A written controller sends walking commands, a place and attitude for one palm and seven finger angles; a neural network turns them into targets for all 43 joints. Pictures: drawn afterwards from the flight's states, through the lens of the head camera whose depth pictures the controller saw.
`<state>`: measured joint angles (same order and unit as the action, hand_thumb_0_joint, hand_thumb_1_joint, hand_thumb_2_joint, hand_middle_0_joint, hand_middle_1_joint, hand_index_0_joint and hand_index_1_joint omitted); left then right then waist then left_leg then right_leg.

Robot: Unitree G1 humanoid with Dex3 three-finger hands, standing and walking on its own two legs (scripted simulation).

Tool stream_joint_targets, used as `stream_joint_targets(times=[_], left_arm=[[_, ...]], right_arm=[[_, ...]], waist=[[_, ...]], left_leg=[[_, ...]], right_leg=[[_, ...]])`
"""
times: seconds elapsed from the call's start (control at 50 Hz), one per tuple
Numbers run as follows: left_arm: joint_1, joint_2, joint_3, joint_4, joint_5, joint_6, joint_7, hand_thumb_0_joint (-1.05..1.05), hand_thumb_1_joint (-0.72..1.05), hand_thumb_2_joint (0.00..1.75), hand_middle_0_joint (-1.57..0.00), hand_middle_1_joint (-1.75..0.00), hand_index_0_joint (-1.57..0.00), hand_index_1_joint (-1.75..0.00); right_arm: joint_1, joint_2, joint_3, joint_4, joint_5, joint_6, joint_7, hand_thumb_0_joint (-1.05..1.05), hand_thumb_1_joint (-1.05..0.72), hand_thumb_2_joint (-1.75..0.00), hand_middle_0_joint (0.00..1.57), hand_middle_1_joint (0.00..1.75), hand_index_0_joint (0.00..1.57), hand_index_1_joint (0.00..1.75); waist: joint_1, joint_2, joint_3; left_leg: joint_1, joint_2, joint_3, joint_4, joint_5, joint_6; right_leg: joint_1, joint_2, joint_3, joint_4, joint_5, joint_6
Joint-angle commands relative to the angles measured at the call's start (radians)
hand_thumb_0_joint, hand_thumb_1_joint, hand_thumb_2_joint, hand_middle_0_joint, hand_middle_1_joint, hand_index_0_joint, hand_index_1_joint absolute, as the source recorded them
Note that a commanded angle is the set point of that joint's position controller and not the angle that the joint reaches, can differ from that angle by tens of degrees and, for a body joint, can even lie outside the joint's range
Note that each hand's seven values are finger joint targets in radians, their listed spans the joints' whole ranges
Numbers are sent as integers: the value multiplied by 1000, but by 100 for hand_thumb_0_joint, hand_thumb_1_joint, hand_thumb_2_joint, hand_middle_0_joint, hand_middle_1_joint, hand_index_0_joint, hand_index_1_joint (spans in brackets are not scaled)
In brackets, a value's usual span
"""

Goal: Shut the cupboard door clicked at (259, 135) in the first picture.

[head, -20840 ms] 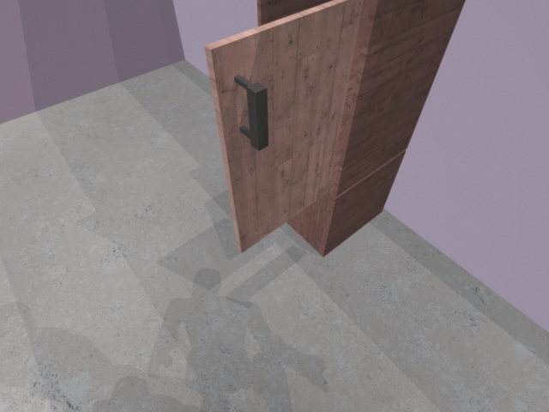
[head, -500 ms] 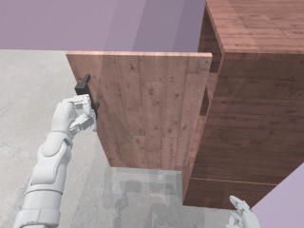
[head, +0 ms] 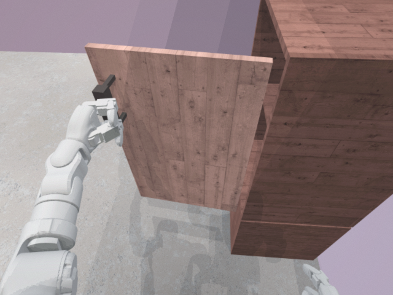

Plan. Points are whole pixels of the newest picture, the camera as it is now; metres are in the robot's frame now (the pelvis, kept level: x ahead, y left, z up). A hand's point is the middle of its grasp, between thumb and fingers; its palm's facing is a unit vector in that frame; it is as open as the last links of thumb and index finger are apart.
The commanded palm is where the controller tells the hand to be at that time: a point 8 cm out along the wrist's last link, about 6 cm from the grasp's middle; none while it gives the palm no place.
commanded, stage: push the door shut along its arc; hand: left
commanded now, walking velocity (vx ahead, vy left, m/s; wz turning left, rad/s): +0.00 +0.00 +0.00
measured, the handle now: (113, 105) +0.48 +0.20 +0.14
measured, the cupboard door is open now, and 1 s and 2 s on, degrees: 83 68 56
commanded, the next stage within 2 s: pull the fist back off the door in 1.40 s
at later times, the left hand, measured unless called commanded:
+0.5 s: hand (134, 110) +0.46 +0.15 +0.14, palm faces -0.24 -0.97 -0.03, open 3.1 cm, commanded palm +0.46 +0.19 +0.14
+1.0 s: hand (162, 93) +0.51 +0.09 +0.15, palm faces -0.38 -0.93 -0.01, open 3.1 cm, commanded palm +0.52 +0.15 +0.14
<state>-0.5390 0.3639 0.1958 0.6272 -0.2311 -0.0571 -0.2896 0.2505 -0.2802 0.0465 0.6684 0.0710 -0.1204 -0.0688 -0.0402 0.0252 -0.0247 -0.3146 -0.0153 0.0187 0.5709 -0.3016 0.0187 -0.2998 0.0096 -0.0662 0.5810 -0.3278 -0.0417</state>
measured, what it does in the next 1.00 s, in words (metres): stands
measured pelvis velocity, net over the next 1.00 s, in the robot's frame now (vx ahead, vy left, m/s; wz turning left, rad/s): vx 0.00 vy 0.01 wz -0.03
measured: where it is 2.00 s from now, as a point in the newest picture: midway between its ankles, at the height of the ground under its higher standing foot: outside the picture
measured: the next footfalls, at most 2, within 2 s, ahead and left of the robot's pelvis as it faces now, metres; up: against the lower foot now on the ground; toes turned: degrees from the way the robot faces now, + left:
none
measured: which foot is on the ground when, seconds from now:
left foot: down 0.00-1.00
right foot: down 0.00-1.00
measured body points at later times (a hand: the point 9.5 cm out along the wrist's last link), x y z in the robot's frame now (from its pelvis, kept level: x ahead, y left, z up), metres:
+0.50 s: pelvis +0.00 +0.02 -0.01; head +0.05 +0.01 +0.44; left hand +0.47 +0.20 +0.15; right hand +0.06 -0.26 -0.12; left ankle +0.00 +0.11 -0.73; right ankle -0.02 -0.09 -0.73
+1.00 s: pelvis +0.00 +0.01 -0.01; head +0.08 +0.01 +0.43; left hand +0.53 +0.14 +0.15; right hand -0.01 -0.26 -0.13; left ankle +0.00 +0.11 -0.73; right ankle -0.02 -0.09 -0.73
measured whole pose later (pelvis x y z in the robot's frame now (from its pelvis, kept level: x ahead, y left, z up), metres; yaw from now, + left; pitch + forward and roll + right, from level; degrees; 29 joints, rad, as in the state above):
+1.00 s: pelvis +0.00 +0.01 -0.01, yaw -2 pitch +12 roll +0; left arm -1.07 0.45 0.24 1.20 -0.14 -0.19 -0.44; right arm 0.40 -0.30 0.02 0.71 0.01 -0.10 -0.05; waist -0.19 0.02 -0.06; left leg -0.56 -0.01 0.05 0.69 -0.35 0.04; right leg -0.55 0.01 -0.03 0.69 -0.35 -0.02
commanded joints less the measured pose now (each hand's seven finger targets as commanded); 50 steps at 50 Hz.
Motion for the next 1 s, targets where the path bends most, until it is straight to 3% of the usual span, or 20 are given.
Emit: stream_joint_targets(times=[0.0,0.02,0.04,0.14,0.18,0.24,0.32,0.36,0.42,0.46,0.5,0.6,0.64,0.7,0.74,0.8,0.82,0.88,0.92,0.98], left_arm=[[-503,176,36,-153,-18,-90,-28,0,90,90,-130,-150,-130,-150],[-513,165,26,-137,-19,-93,-33,0,90,90,-130,-150,-130,-150],[-524,200,51,-128,-16,-103,-30,0,90,90,-130,-150,-130,-150],[-589,222,56,-62,-8,-129,-51,0,90,90,-130,-150,-130,-150],[-627,199,33,-56,-6,-141,-65,0,90,90,-130,-150,-130,-150],[-693,173,-1,14,-5,-147,-79,0,90,90,-130,-150,-130,-150],[-784,172,2,101,-1,-166,-85,0,90,90,-130,-150,-130,-150],[-814,217,32,134,9,-178,-87,0,90,90,-130,-150,-130,-150],[-878,165,-20,177,20,-190,-105,0,90,90,-130,-150,-130,-150],[-882,243,48,203,22,-197,-104,0,90,90,-130,-150,-130,-150],[-909,202,14,192,23,-204,-119,0,90,90,-130,-150,-130,-150],[-900,274,83,271,30,-194,-124,0,90,90,-130,-150,-130,-150],[-907,283,81,261,36,-201,-125,0,90,90,-130,-150,-130,-150],[-930,243,43,250,45,-203,-140,0,90,90,-130,-150,-130,-150],[-966,228,26,282,40,-197,-145,0,90,90,-130,-150,-130,-150],[-1036,275,63,317,47,-189,-142,0,90,90,-130,-150,-130,-150],[-1047,259,47,320,50,-189,-143,0,90,90,-130,-150,-130,-150],[-1042,329,110,330,58,-194,-143,0,90,90,-130,-150,-130,-150],[-1052,309,88,353,68,-194,-150,0,90,90,-130,-150,-130,-150],[-1056,336,102,410,79,-184,-154,0,90,90,-130,-150,-130,-150]], right_arm=[[-28,-134,-53,-124,4,-45,-2,0,-90,-90,20,30,20,30],[-21,-136,-54,-125,4,-45,-2,0,-90,-90,20,30,20,30],[-12,-141,-58,-119,1,-41,-5,0,-90,-90,20,30,20,30],[19,-150,-62,-108,-4,-36,-4,0,-90,-90,20,30,20,30],[27,-147,-63,-109,-3,-38,-1,0,-90,-90,20,30,20,30],[49,-152,-62,-88,-7,-35,-4,0,-90,-90,20,30,20,30],[74,-158,-64,-68,-11,-43,-1,0,-90,-90,20,30,20,30],[99,-167,-68,-58,-17,-42,-1,0,-90,-90,20,30,20,30],[118,-165,-70,-48,-20,-48,3,0,-90,-90,20,30,20,30],[141,-176,-76,-41,-27,-43,4,0,-90,-90,20,30,20,30],[143,-171,-76,-48,-29,-45,9,0,-90,-90,20,30,20,30],[177,-180,-81,-44,-36,-30,12,0,-90,-90,20,30,20,30],[189,-179,-85,-46,-38,-22,11,0,-90,-90,20,30,20,30],[192,-176,-87,-50,-37,-20,15,0,-90,-90,20,30,20,30],[209,-180,-89,-35,-42,-13,10,0,-90,-90,20,30,20,30],[231,-188,-89,-20,-44,-14,7,0,-90,-90,20,30,20,30],[234,-186,-88,-20,-46,-17,8,0,-90,-90,20,30,20,30],[246,-190,-90,-22,-54,-13,7,0,-90,-90,20,30,20,30],[251,-187,-89,-23,-55,-10,9,0,-90,-90,20,30,20,30],[269,-195,-90,-19,-56,1,8,0,-90,-90,20,30,20,30]], waist=[[-35,-19,-285],[-37,-32,-280],[-36,-49,-288],[-44,-34,-303],[-52,-6,-326],[-78,-6,-286],[-94,10,-295],[-96,-7,-329],[-117,16,-338],[-108,-11,-375],[-110,28,-412],[-108,-21,-396],[-107,-7,-412],[-118,42,-420],[-136,5,-391],[-153,7,-389],[-154,23,-400],[-137,18,-475],[-145,24,-459],[-152,2,-435]], left_leg=[[155,2,-31,-25,256,28],[147,2,-33,-27,239,28],[144,6,-34,-29,238,30],[139,5,-35,-22,249,32],[163,5,-39,-16,269,31],[152,9,-47,-12,241,30],[150,9,-55,-2,211,26],[149,12,-59,6,221,27],[160,14,-64,22,247,23],[151,15,-67,32,281,25],[176,14,-67,41,312,21],[115,17,-63,52,325,23],[123,20,-60,56,344,27],[155,20,-61,71,376,23],[142,24,-67,71,353,25],[117,20,-66,75,310,26],[119,18,-65,78,311,26],[124,16,-60,92,351,29],[103,13,-54,98,346,30],[55,12,-48,104,331,32]], right_leg=[[22,-19,55,-72,354,16],[11,-18,54,-73,334,17],[26,-19,52,-74,326,17],[17,-17,54,-63,334,15],[-3,-13,52,-54,348,12],[-55,-11,45,-55,301,12],[-113,-6,44,-42,261,10],[-111,-5,45,-32,265,10],[-155,-3,40,-15,275,10],[-134,-1,42,-4,306,9],[-145,-2,41,8,325,9],[-138,3,39,16,349,12],[-131,0,40,18,360,14],[-172,7,41,24,370,12],[-193,8,33,20,342,14],[-219,11,39,18,322,13],[-224,12,39,22,322,12],[-178,12,47,34,372,13],[-191,13,47,36,377,14],[-193,15,51,38,383,17]])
